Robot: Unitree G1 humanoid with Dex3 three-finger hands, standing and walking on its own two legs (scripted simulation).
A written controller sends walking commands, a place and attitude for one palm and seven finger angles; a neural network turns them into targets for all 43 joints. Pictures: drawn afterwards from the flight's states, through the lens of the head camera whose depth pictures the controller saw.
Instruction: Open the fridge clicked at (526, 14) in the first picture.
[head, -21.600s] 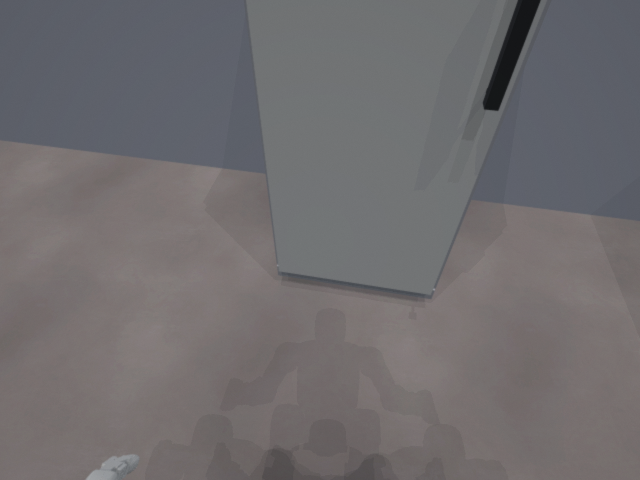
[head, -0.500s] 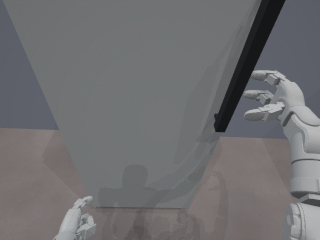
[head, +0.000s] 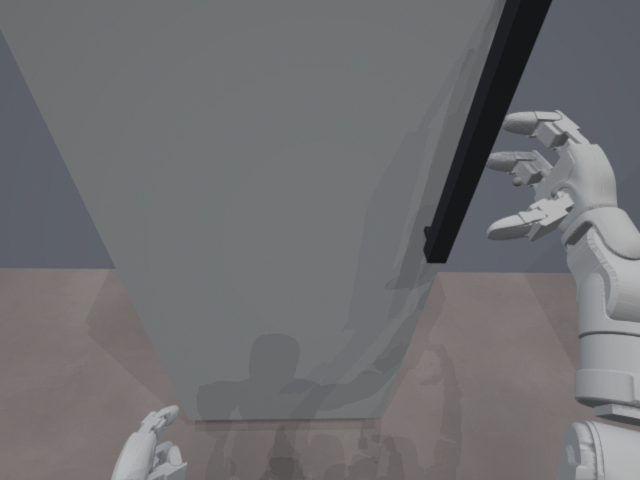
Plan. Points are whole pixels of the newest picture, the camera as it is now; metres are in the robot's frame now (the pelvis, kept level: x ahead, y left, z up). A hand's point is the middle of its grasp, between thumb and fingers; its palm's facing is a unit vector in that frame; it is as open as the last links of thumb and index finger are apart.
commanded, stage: move the hooked fingers beside the handle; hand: right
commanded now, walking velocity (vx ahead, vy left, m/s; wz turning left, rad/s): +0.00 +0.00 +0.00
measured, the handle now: (465, 147) +0.45 -0.14 +0.24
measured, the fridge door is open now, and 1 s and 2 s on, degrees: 0 0 0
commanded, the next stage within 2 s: feel for the door with the fingertips in 0.28 s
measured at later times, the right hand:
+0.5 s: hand (511, 195) +0.40 -0.19 +0.21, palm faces -0.02 +1.00 -0.04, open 14.0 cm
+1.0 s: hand (494, 182) +0.40 -0.17 +0.23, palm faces -0.06 +1.00 +0.00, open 14.0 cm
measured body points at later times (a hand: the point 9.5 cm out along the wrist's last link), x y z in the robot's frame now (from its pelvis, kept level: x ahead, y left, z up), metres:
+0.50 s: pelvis +0.00 -0.01 +0.00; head -0.02 +0.01 +0.45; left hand +0.17 +0.23 -0.09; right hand +0.39 -0.25 +0.21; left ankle -0.01 +0.10 -0.74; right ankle -0.02 -0.10 -0.74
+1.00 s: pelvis +0.01 -0.01 +0.00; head -0.02 +0.01 +0.45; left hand +0.16 +0.23 -0.09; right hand +0.39 -0.22 +0.23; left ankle -0.01 +0.10 -0.74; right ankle -0.02 -0.10 -0.74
